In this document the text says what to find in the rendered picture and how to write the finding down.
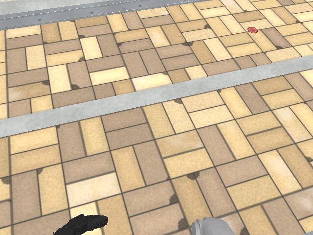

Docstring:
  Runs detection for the robot right thigh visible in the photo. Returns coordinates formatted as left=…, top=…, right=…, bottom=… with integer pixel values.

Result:
left=192, top=217, right=235, bottom=235

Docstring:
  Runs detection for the left robot hand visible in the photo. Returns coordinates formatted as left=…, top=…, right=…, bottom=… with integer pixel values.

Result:
left=53, top=213, right=109, bottom=235

